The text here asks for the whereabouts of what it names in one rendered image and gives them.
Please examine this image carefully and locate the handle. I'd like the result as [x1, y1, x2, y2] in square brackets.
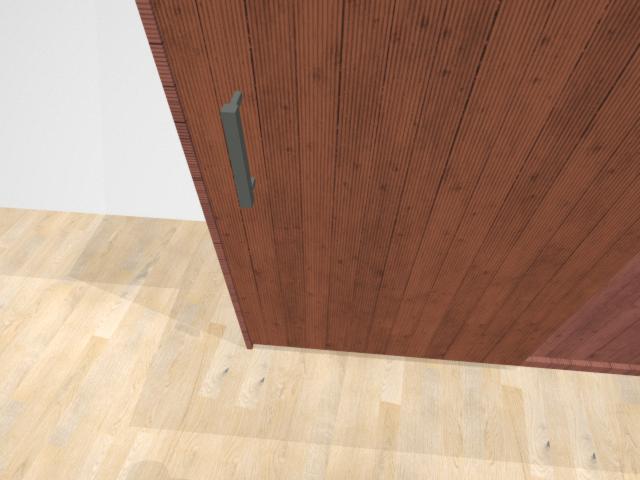
[220, 91, 256, 208]

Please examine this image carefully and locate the wardrobe door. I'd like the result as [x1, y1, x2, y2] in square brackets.
[530, 251, 640, 365]
[152, 0, 640, 366]

